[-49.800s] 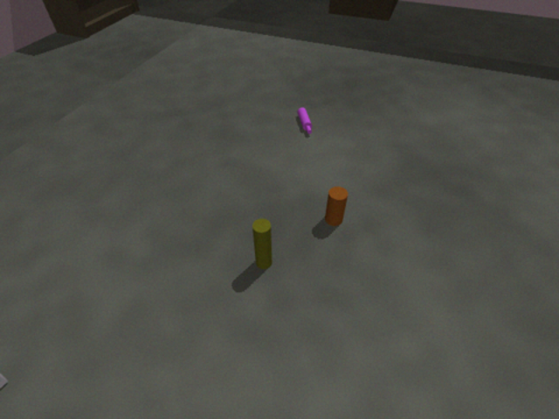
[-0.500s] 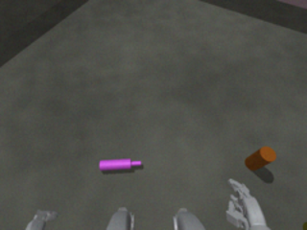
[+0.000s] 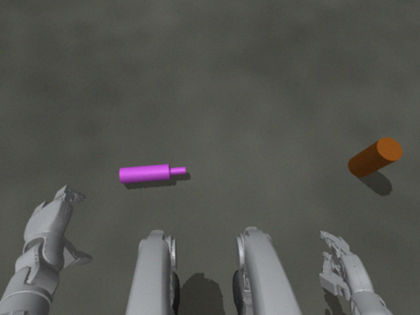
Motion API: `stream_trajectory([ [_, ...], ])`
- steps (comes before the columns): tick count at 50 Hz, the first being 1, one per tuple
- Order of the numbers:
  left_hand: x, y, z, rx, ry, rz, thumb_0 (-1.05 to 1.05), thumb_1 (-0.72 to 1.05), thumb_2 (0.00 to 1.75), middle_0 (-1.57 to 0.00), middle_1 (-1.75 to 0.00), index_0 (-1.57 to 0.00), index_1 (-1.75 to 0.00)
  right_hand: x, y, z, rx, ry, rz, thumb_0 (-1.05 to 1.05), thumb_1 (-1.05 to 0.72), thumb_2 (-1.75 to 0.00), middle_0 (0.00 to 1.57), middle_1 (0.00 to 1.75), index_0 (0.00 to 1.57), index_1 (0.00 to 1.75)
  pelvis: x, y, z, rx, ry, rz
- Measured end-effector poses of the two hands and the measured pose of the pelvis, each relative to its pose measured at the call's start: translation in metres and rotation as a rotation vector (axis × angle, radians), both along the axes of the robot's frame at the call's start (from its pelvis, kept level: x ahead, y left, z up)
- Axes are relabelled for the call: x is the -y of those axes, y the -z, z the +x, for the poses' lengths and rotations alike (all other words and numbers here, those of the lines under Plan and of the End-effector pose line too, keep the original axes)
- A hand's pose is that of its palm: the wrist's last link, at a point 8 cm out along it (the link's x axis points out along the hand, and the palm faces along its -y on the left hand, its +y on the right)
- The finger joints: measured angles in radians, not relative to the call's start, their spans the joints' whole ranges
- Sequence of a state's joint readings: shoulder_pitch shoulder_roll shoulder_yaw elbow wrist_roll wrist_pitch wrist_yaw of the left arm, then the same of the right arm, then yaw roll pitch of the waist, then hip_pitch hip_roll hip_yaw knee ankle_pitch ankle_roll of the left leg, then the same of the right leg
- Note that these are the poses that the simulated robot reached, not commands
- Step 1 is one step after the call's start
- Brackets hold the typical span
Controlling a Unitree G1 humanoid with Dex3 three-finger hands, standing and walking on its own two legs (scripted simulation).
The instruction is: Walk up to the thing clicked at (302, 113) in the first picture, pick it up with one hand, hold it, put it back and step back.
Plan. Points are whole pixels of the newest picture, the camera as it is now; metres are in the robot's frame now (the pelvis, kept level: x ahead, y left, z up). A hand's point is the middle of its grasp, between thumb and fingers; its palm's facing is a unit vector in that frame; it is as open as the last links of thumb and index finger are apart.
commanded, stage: rise first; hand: left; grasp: from above
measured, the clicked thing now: (153, 172) +0.54 +0.17 -0.49
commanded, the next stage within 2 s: none
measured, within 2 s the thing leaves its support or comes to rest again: neither
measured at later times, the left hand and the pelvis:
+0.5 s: hand (103, 193) +0.42 +0.27 -0.28, palm faces -0.45 -0.09 -0.89, open 13.9 cm; pelvis -0.04 +0.01 -0.13, yaw -4 degrees
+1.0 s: hand (115, 180) +0.47 +0.26 -0.33, palm faces -0.44 -0.01 -0.90, open 14.1 cm; pelvis -0.03 +0.01 -0.17, yaw -6 degrees
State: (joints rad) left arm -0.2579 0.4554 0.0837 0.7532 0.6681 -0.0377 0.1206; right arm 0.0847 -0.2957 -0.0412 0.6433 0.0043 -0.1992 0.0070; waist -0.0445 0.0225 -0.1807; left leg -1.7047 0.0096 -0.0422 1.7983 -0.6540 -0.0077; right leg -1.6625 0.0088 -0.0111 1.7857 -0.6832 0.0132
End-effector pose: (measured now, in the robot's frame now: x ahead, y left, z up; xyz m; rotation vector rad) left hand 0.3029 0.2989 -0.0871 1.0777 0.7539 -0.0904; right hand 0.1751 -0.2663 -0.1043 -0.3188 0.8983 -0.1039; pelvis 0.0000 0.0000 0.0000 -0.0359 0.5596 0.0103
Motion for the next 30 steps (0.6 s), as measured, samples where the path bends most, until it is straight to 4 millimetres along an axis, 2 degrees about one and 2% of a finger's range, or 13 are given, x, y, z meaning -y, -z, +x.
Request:
stream_trajectory([
  [7,0.002,0.049,0.039,0.015,0.130,0.107,0.00,-0.54,0.99,-0.15,-1.01,-0.14,-1.02,0.005,0.072,-0.055,-0.163,0.024,0.015,0.01,-0.93,-0.90,0.21,0.30,0.20,0.30,0.003,0.054,-0.020,-0.028,0.008,-0.007],
  [13,0.008,0.085,0.067,0.045,0.265,0.159,0.00,-0.48,0.98,-0.17,-0.97,-0.16,-0.99,0.006,0.109,-0.105,-0.286,0.063,0.000,0.01,-0.89,-0.90,0.21,0.30,0.20,0.30,0.003,0.093,-0.032,-0.026,0.017,-0.024],
  [21,0.020,0.119,0.103,0.107,0.391,0.230,0.00,-0.48,1.00,-0.13,-0.97,-0.12,-0.98,0.006,0.126,-0.152,-0.408,0.130,-0.045,0.01,-0.87,-0.89,0.21,0.30,0.20,0.30,-0.004,0.124,-0.037,-0.023,0.024,-0.053],
  [30,0.026,0.145,0.134,0.110,0.463,0.293,0.00,-0.51,1.03,-0.11,-0.96,-0.10,-0.97,0.001,0.133,-0.171,-0.493,0.158,-0.064,0.01,-0.89,-0.89,0.21,0.30,0.20,0.30,-0.010,0.141,-0.032,-0.048,0.025,-0.071],
])
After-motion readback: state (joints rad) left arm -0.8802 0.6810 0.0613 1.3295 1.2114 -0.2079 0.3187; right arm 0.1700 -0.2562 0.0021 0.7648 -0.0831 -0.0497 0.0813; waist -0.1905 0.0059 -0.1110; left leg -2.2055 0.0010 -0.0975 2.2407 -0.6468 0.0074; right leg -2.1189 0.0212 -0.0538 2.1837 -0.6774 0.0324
